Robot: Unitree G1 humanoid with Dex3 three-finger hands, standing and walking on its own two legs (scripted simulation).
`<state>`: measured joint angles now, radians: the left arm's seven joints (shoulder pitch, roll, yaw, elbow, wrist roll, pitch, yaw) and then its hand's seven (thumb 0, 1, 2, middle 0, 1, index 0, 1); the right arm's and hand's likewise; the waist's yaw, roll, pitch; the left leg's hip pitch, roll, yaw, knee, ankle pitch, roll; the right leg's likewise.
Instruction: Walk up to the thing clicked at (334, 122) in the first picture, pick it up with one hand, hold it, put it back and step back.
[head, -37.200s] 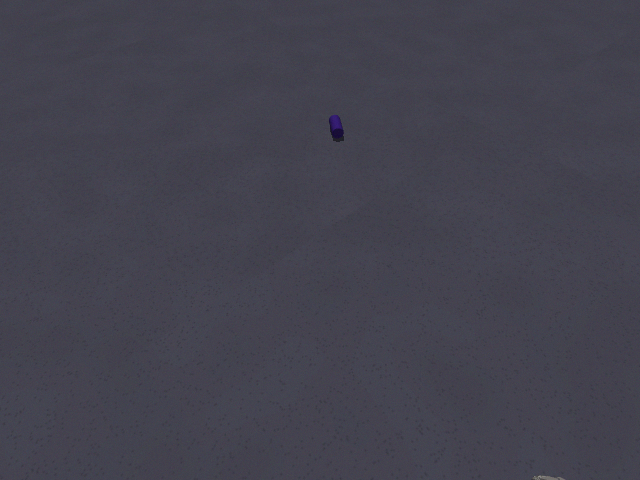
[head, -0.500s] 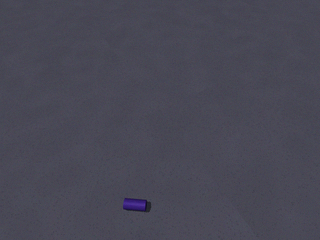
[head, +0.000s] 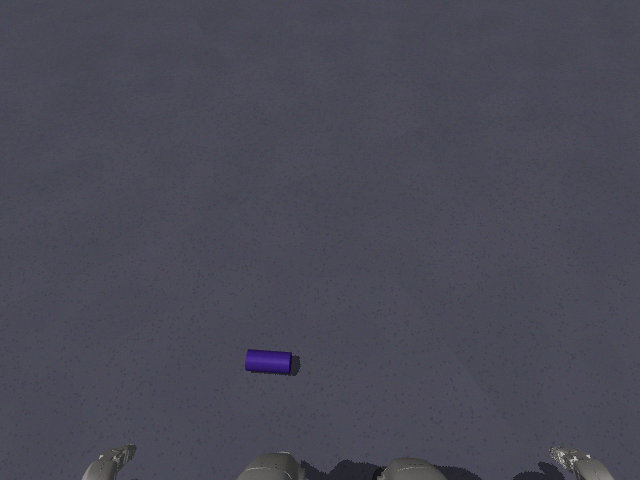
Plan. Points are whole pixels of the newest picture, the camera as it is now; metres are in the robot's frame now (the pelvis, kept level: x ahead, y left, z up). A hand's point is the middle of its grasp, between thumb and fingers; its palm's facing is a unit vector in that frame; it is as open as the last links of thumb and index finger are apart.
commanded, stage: step back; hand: left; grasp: from above
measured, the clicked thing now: (269, 361) +0.46 +0.18 -0.74
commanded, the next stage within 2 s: none
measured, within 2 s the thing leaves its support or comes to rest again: neither
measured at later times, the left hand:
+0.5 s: hand out of the picture +0.03 +0.29 -0.16, palm faces -0.11 -0.91 -0.39, open 7.4 cm
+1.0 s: hand out of the picture -0.10 +0.31 -0.15, palm faces -0.02 -0.93 -0.37, open 7.4 cm
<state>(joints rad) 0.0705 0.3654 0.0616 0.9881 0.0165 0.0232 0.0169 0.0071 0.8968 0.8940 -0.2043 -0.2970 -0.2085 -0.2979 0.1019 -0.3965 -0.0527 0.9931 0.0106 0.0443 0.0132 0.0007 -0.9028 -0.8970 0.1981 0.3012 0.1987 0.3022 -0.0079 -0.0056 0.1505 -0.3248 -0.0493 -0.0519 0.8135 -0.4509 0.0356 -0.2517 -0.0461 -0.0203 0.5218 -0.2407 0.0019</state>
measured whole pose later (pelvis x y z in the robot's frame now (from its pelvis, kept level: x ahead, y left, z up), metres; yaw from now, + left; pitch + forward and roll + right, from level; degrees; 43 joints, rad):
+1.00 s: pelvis -0.23 +0.04 -0.01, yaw -2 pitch -2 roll -1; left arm 0.13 0.40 0.08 0.80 0.00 0.07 0.02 0.01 0.90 0.89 -0.20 -0.30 -0.21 -0.30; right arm 0.18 -0.36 -0.04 0.87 -0.03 0.02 0.00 0.00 -0.90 -0.90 0.20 0.30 0.20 0.30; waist -0.01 -0.04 0.17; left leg -0.27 -0.01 -0.04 0.60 -0.29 0.02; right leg -0.48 0.11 0.14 1.12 -0.52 -0.02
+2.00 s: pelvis -0.58 -0.02 -0.01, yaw -4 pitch -3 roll +0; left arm 0.22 0.36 0.06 0.91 0.04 0.01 0.01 0.01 0.90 0.89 -0.20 -0.30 -0.21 -0.30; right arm 0.10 -0.41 -0.06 0.87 -0.01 0.07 -0.01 0.00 -0.90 -0.90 0.20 0.30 0.20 0.30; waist 0.04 0.05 0.13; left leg -0.49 -0.04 -0.14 0.92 -0.45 0.00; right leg -0.25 0.03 0.03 0.67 -0.37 -0.03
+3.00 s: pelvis -0.58 +0.01 +0.00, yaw +0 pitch -2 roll +0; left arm 0.15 0.38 0.03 1.05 0.00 -0.02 0.00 0.01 0.90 0.89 -0.20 -0.30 -0.21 -0.30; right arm 0.07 -0.32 -0.02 1.04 -0.01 -0.02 0.01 0.00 -0.90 -0.90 0.20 0.30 0.20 0.30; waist 0.02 0.00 0.07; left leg -0.27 0.04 0.02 0.55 -0.25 -0.02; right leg -0.17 -0.01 0.01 0.53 -0.33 0.01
